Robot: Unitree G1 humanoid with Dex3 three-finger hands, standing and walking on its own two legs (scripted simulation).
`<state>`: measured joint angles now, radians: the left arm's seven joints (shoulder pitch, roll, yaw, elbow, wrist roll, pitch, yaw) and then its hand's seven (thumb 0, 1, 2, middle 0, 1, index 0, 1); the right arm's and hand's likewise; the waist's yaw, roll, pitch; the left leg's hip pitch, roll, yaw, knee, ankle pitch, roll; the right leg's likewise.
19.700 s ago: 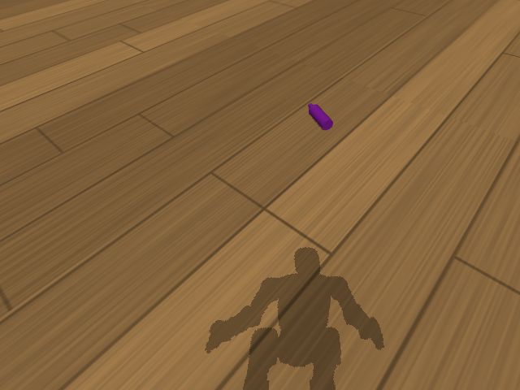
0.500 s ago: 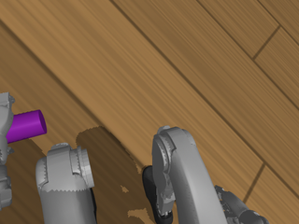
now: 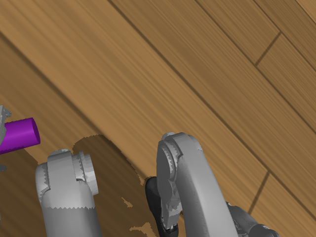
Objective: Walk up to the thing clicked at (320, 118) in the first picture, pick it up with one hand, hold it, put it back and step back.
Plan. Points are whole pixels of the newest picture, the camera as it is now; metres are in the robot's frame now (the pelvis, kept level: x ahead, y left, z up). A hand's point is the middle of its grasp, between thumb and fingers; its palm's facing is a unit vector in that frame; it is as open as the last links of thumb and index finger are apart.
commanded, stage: rest palm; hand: left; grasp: from above
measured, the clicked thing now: out of the picture +0.36 +0.39 -0.25
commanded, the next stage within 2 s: close in 0.38 s
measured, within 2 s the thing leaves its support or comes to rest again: neither
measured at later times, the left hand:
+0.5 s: hand out of the picture +0.36 +0.36 -0.24, palm faces -0.44 -0.22 -0.87, open 14.1 cm
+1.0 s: hand out of the picture +0.36 +0.35 -0.23, palm faces -0.37 -0.12 -0.92, open 13.0 cm
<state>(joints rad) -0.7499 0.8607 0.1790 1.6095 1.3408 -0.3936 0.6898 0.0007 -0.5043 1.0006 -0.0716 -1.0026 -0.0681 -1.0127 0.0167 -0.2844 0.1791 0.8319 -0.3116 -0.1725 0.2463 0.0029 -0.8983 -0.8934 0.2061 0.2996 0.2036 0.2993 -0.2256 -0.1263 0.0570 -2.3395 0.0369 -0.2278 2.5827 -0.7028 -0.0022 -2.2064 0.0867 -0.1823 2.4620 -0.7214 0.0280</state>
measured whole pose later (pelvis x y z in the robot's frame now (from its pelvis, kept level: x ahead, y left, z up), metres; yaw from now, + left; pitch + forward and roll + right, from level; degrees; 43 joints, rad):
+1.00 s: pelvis +0.00 +0.00 +0.00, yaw -2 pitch +24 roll -13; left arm -0.81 0.86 0.12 1.68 1.28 -0.24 0.78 0.00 -0.34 0.93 -0.20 -0.91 -0.20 -0.92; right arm -0.01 -0.33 0.20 0.80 -0.30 -0.27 0.30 0.00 -0.89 -0.89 0.20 0.30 0.20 0.30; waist -0.25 -0.14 0.07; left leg -2.35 0.05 -0.24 2.59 -0.69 0.01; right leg -2.21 0.10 -0.19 2.45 -0.70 0.04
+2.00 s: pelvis +0.00 +0.00 +0.00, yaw -1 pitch +25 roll -12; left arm -0.82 0.92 0.20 1.68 1.27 -0.30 0.68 0.00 -0.03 0.63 -0.52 -0.69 -0.56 -0.69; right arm 0.01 -0.33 0.20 0.78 -0.29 -0.28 0.30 0.00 -0.89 -0.89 0.20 0.30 0.20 0.30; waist -0.26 -0.14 0.11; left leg -2.34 0.04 -0.25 2.58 -0.70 0.00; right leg -2.21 0.10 -0.20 2.45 -0.71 0.04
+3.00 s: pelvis -0.01 +0.00 +0.04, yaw +3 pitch +30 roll -9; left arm -0.74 0.72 0.10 1.35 1.18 -0.22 0.42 0.01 -0.06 0.53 -0.64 -0.56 -0.69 -0.56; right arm 0.04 -0.30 0.07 0.76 -0.15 -0.16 0.24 0.00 -0.91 -0.89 0.20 0.30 0.20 0.30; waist -0.14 -0.02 -0.06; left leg -2.31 0.04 -0.16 2.43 -0.66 0.01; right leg -2.20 0.07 -0.13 2.35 -0.69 0.02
